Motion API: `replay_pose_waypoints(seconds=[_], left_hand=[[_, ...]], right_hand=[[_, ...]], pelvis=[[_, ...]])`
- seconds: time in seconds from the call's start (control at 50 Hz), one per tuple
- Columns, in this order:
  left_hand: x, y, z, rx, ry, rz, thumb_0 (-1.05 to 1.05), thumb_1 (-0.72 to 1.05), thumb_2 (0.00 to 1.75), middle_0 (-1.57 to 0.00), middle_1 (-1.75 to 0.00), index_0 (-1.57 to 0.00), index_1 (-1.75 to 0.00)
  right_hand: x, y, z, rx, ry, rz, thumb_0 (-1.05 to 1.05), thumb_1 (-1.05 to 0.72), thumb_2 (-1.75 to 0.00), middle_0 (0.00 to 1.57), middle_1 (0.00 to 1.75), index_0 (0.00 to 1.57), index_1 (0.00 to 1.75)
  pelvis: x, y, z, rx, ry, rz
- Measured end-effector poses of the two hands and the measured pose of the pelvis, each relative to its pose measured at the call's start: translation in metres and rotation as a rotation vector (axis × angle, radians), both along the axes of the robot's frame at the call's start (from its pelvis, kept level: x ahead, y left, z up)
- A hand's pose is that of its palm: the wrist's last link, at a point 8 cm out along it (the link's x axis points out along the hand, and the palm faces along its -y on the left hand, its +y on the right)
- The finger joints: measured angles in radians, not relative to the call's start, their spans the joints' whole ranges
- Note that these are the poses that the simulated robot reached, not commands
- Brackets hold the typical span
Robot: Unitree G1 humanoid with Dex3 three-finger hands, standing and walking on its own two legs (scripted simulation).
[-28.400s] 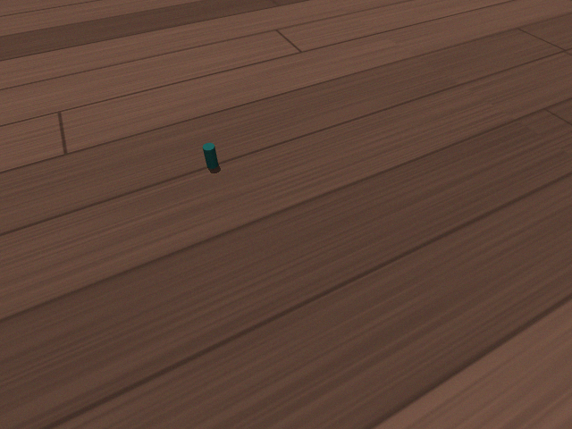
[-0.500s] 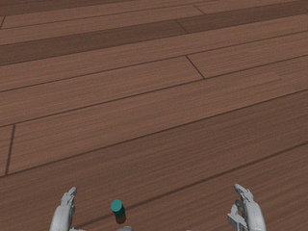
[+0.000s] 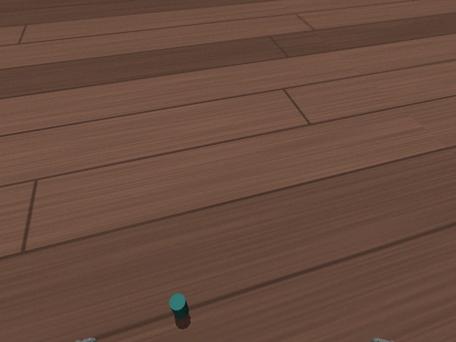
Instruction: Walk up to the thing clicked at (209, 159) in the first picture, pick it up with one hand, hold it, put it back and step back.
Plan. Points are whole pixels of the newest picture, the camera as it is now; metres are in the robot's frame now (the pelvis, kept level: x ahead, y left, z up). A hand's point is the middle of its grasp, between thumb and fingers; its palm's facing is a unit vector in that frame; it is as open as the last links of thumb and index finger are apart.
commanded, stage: stand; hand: left
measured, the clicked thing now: (179, 306) +0.35 +0.20 -0.70
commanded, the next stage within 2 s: step back in 1.88 s
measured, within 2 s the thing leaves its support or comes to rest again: neither
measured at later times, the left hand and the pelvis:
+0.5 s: hand out of the picture +0.02 +0.25 -0.14, palm faces +0.00 -0.93 -0.36, open 7.4 cm; pelvis -0.01 +0.00 +0.02, yaw +0 degrees
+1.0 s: hand out of the picture +0.07 +0.25 -0.14, palm faces -0.02 -0.94 -0.34, open 7.4 cm; pelvis +0.01 +0.00 +0.02, yaw +0 degrees
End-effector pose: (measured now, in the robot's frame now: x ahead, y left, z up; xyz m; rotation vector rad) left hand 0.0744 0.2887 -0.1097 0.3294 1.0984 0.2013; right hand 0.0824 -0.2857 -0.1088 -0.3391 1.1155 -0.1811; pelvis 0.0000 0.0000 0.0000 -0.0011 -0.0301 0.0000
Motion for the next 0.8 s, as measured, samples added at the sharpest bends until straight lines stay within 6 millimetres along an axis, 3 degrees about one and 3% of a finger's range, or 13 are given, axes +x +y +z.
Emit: replay_pose_waypoints(seconds=[0.18,0.36,0.54,0.8], left_hand=[[-0.042,0.003,0.002,-0.017,0.134,0.05,0.01,0.89,0.9,-0.21,-0.3,-0.2,-0.3],[-0.059,0.005,0.006,-0.009,0.186,0.068,0.01,0.9,0.9,-0.21,-0.3,-0.21,-0.3],[-0.056,0.005,0.009,-0.001,0.19,0.072,0.01,0.9,0.9,-0.21,-0.3,-0.21,-0.3],[-0.031,0.001,0.007,-0.019,0.177,0.051,0.0,0.9,0.9,-0.21,-0.3,-0.21,-0.3]], right_hand=[[-0.028,0.01,0.001,0.034,0.094,-0.026,0.01,-0.9,-0.9,0.21,0.3,0.2,0.3],[-0.037,0.012,-0.002,0.056,0.126,-0.037,0.01,-0.9,-0.9,0.21,0.3,0.2,0.3],[-0.039,0.003,0.0,0.047,0.143,-0.045,0.01,-0.9,-0.9,0.21,0.3,0.2,0.3],[-0.036,-0.004,0.005,0.027,0.163,-0.058,0.01,-0.9,-0.9,0.21,0.3,0.2,0.3]], pelvis=[[-0.006,0.004,0.015,0.0,-0.034,0.002],[-0.012,0.003,0.02,0.002,-0.044,0.003],[-0.012,0.0,0.021,-0.002,-0.042,0.005],[-0.004,-0.001,0.023,-0.001,-0.03,-0.001]])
